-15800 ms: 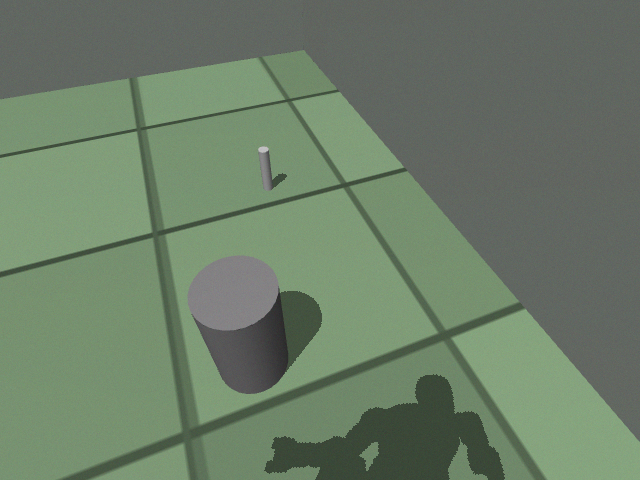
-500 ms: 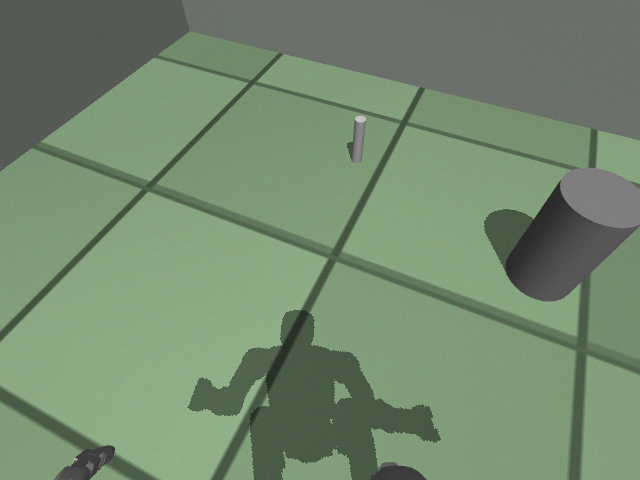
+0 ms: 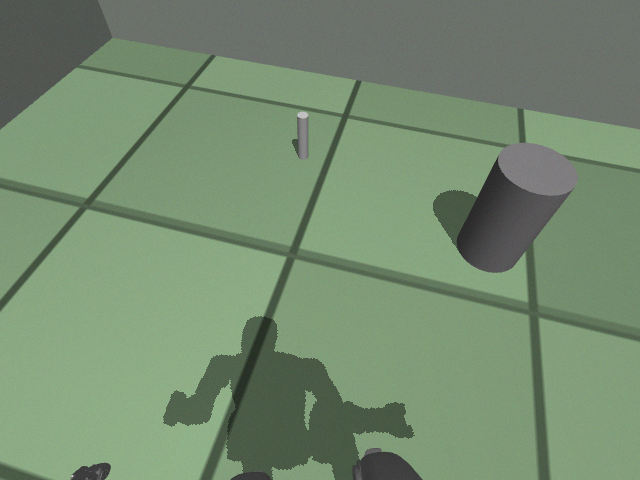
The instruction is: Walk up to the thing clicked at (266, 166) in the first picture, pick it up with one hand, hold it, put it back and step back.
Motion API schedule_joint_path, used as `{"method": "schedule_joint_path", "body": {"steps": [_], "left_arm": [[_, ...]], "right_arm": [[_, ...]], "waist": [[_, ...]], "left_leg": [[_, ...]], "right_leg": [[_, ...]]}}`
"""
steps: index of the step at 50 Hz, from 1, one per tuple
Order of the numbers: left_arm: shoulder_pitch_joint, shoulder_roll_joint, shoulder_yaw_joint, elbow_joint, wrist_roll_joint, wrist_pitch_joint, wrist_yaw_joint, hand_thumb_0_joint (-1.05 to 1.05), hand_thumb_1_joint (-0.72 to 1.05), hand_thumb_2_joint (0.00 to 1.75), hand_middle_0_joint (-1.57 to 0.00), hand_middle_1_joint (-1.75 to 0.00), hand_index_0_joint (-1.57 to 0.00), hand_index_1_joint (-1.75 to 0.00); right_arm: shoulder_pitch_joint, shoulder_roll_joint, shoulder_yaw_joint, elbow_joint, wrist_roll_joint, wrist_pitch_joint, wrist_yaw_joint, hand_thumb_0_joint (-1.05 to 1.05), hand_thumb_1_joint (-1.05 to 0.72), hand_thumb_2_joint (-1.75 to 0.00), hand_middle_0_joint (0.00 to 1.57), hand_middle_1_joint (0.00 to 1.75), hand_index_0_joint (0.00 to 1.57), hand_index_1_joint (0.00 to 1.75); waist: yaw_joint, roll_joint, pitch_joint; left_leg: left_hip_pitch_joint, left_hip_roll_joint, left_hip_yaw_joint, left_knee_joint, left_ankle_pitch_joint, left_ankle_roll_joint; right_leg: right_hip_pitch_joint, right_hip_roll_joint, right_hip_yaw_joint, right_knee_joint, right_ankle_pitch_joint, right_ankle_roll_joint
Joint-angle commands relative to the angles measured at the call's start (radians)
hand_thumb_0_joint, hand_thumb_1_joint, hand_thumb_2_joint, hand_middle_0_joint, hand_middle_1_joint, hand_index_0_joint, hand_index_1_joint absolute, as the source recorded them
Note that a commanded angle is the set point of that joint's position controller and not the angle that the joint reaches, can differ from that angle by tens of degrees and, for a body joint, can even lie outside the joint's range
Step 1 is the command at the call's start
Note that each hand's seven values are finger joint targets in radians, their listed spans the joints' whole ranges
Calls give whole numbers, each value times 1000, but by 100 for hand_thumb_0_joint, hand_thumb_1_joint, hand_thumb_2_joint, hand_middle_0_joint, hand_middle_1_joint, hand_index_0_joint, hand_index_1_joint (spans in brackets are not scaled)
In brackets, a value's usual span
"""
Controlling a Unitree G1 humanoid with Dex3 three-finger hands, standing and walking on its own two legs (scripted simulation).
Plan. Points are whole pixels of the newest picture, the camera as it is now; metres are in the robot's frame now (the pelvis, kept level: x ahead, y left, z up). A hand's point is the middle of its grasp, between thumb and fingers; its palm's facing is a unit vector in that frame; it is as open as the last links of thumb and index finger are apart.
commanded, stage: walk up
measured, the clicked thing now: (302, 136) +1.49 +0.11 -0.63
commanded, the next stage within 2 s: stand in 0.70 s
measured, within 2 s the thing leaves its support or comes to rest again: neither
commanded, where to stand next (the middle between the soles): +0.08 +0.01 m, yaw -5 degrees
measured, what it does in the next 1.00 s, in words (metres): stands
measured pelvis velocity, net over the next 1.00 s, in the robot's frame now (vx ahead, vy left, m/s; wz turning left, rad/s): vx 0.01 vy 0.00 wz -0.08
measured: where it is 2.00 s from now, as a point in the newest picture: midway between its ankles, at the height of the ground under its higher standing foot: outside the picture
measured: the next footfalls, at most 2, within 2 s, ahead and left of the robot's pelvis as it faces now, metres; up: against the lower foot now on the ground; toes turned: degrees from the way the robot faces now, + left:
none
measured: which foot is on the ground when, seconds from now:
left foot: down 0.00-1.00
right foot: down 0.00-1.00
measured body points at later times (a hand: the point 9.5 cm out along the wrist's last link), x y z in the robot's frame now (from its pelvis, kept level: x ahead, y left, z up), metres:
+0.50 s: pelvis +0.00 +0.00 +0.02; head +0.00 -0.01 +0.47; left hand +0.13 +0.29 -0.10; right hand +0.05 -0.31 -0.11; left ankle +0.02 +0.13 -0.71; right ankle +0.02 -0.13 -0.71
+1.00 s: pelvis +0.01 +0.00 +0.04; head +0.03 -0.01 +0.49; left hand +0.13 +0.29 -0.09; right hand +0.06 -0.31 -0.10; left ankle +0.02 +0.13 -0.71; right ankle +0.02 -0.13 -0.71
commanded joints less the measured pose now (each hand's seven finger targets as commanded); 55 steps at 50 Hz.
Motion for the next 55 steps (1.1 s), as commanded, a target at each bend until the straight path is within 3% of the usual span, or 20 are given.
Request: {"method": "schedule_joint_path", "body": {"steps": [1, 2, 4, 5, 6, 7, 8, 9, 10, 12, 13, 14, 16, 19, 29, 34, 35, 38, 49, 55], "left_arm": [[6, 174, 66, -58, 2, -45, -11, 0, 90, 90, -20, -30, -20, -30], [11, 165, 63, -48, 4, -50, -11, 0, 90, 90, -20, -30, -20, -30], [74, 151, 60, 0, 12, -58, -2, 0, 90, 90, -20, -30, -20, -30], [87, 180, 71, 9, 18, -64, 6, 0, 90, 90, -20, -30, -20, -30], [99, 238, 82, 4, 28, -75, 13, 0, 90, 90, -20, -30, -20, -30], [45, 271, 75, -1, 16, -73, 13, 0, 90, 90, -20, -30, -20, -30], [8, 270, 69, -17, 15, -72, 8, 0, 90, 90, -20, -30, -20, -30], [-1, 243, 60, -8, 7, -72, 6, 0, 90, 90, -20, -30, -20, -30], [-35, 240, 53, -5, 11, -71, 7, 0, 90, 90, -20, -30, -20, -30], [-96, 209, 41, -2, 5, -64, 4, 0, 90, 90, -20, -30, -20, -30], [-90, 180, 31, 7, 0, -61, 0, 0, 90, 90, -20, -30, -20, -30], [-65, 177, 28, 30, 0, -57, -3, 0, 90, 90, -20, -30, -20, -30], [-62, 180, 27, 65, 4, -59, -4, 0, 90, 90, -20, -30, -20, -30], [-95, 188, 23, 93, -2, -62, -7, 0, 90, 90, -20, -30, -20, -30], [-155, 153, 4, 171, -6, -55, -8, 0, 90, 90, -20, -30, -20, -30], [-178, 151, 2, 187, -2, -52, -9, 0, 90, 90, -20, -30, -20, -30], [-181, 155, 2, 202, 2, -53, -13, 0, 90, 90, -20, -30, -20, -30], [-168, 144, -1, 220, -1, -51, -16, 0, 90, 90, -20, -30, -20, -30], [-182, 145, -2, 236, 2, -48, -11, 0, 90, 90, -20, -30, -20, -30], [-178, 146, -3, 233, 0, -52, -10, 0, 90, 90, -20, -30, -20, -30]], "right_arm": [[-17, -293, -84, -74, -1, -26, -22, 0, -90, -90, 20, 30, 20, 30], [-9, -288, -80, -74, 0, -20, -19, 0, -90, -90, 20, 30, 20, 30], [-35, -262, -63, -76, 12, -4, -15, 0, -90, -90, 20, 30, 20, 30], [-4, -217, -48, -72, 18, -1, -16, 0, -90, -90, 20, 30, 20, 30], [8, -172, -30, -82, 28, -3, -16, 0, -90, -90, 20, 30, 20, 30], [-38, -173, -33, -80, 31, 2, -23, 0, -90, -90, 20, 30, 20, 30], [-35, -211, -49, -54, 28, 3, -30, 0, -90, -90, 20, 30, 20, 30], [-32, -214, -48, -37, 30, 0, -27, 0, -90, -90, 20, 30, 20, 30], [-29, -208, -44, -21, 36, -4, -23, 0, -90, -90, 20, 30, 20, 30], [25, -200, -43, 29, 34, -17, -19, 0, -90, -90, 20, 30, 20, 30], [2, -233, -48, 29, 26, -23, -18, 0, -90, -90, 20, 30, 20, 30], [-48, -257, -46, 26, 25, -24, -13, 0, -90, -90, 20, 30, 20, 30], [-86, -235, -32, 47, 29, -20, -8, 0, -90, -90, 20, 30, 20, 30], [-99, -224, -22, 88, 29, -18, -8, 0, -90, -90, 20, 30, 20, 30], [-158, -208, -12, 164, 31, -20, -9, 0, -90, -90, 20, 30, 20, 30], [-175, -197, -16, 176, 29, -15, -7, 0, -90, -90, 20, 30, 20, 30], [-175, -188, -16, 182, 31, -15, -12, 0, -90, -90, 20, 30, 20, 30], [-189, -195, -19, 193, 30, -19, -13, 0, -90, -90, 20, 30, 20, 30], [-194, -186, -19, 223, 27, -11, -13, 0, -90, -90, 20, 30, 20, 30], [-185, -185, -20, 227, 27, -11, -13, 0, -90, -90, 20, 30, 20, 30]], "waist": [[-17, 229, -144], [-12, 224, -160], [31, 176, -174], [34, 116, -193], [35, -35, -210], [24, -94, -195], [10, -75, -162], [3, -45, -157], [-11, -49, -151], [-42, -85, -168], [-30, -20, -181], [1, 5, -156], [17, -12, -138], [4, 22, -112], [5, 14, -166], [-1, 3, -154], [-7, -10, -163], [-1, 9, -193], [-5, 15, -188], [-10, 16, -212]], "left_leg": [[141, 212, -227, -290, 322, 184], [131, 199, -198, -254, 360, 172], [46, 163, -120, -147, 391, 124], [-14, 141, -100, -72, 381, 81], [-144, 81, -67, 49, 277, 28], [-145, 22, -44, 41, -67, 10], [-61, 31, -74, 64, -148, 12], [-63, 27, -75, 31, -185, 20], [-40, 24, -63, -38, -112, 30], [134, 34, -78, -225, 168, 38], [143, 91, -170, -283, 172, 64], [67, 139, -229, -312, 62, 97], [22, 126, -187, -318, 49, 84], [59, 67, -108, -331, 52, 44], [174, 97, -87, -435, 132, 40], [192, 88, -66, -453, 116, 31], [185, 92, -108, -490, 163, 23], [259, 94, -99, -486, 300, 15], [260, 85, -94, -521, 251, 8], [282, 89, -93, -509, 331, 6]], "right_leg": [[44, -49, -89, -170, -5, 1], [110, -37, -110, -265, 18, -3], [296, -9, -141, -497, 206, -22], [395, -46, -43, -536, 253, -44], [475, -186, 219, -560, 336, -92], [362, -355, 416, -567, 357, -227], [246, -381, 427, -547, 389, -265], [252, -341, 344, -542, 382, -237], [242, -299, 290, -533, 357, -197], [143, -207, 159, -475, 378, -108], [129, -152, 103, -442, 376, -68], [156, -103, 62, -442, 247, -50], [231, -109, 93, -490, 170, -63], [206, -147, 139, -537, 244, -75], [273, -141, 103, -599, 388, -37], [272, -147, 113, -643, 376, -32], [298, -169, 88, -662, 409, -26], [310, -170, 70, -670, 488, -19], [332, -184, 56, -727, 450, -12], [358, -193, 48, -727, 522, -13]]}}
